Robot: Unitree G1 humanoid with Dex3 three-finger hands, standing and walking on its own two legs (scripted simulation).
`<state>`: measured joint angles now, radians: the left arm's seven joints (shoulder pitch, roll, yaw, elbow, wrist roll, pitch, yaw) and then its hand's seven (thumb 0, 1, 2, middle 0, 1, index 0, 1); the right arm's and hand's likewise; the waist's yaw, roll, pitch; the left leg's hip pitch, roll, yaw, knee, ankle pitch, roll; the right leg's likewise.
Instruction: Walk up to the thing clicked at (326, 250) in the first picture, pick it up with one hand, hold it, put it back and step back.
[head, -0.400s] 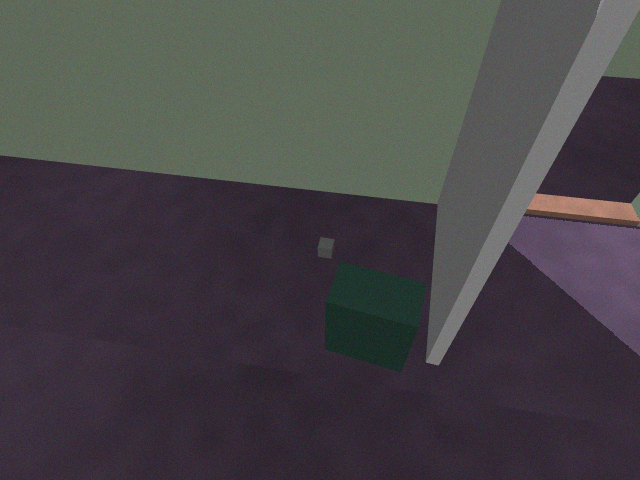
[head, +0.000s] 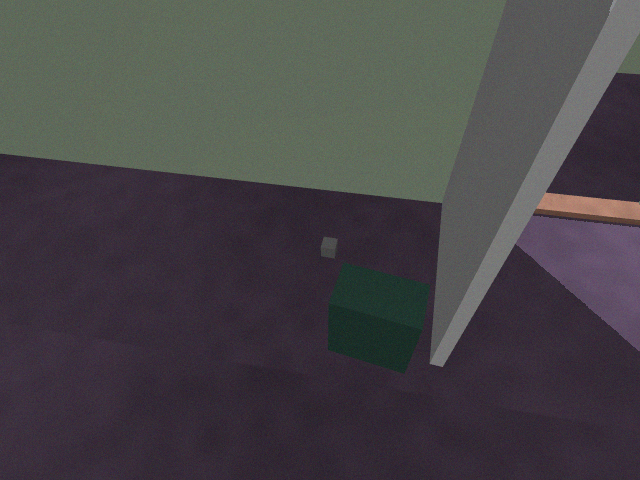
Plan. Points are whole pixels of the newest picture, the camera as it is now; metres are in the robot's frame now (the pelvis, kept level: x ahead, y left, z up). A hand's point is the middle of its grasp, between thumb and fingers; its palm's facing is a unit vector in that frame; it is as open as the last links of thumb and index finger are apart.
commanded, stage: stand
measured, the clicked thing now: (329, 247) +1.06 +0.03 -0.75
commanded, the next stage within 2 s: walk up in 0.72 s
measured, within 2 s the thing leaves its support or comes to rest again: neither
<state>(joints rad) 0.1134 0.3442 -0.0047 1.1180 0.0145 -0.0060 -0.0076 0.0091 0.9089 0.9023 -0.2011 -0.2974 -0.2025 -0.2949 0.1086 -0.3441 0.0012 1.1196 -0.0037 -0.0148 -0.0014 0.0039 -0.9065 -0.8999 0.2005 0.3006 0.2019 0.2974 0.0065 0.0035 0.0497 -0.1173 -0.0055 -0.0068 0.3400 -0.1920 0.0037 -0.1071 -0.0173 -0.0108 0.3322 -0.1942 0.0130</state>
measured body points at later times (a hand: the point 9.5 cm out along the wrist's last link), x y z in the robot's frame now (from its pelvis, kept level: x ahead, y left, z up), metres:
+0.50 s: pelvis +0.00 +0.00 +0.00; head +0.01 +0.00 +0.45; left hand +0.08 +0.30 -0.13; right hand +0.08 -0.30 -0.13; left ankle +0.00 +0.12 -0.75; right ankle -0.01 -0.13 -0.75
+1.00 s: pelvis -0.03 -0.05 -0.02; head +0.04 -0.05 +0.43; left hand +0.05 +0.30 -0.11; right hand +0.10 -0.36 -0.14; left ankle +0.00 +0.12 -0.75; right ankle +0.01 -0.15 -0.75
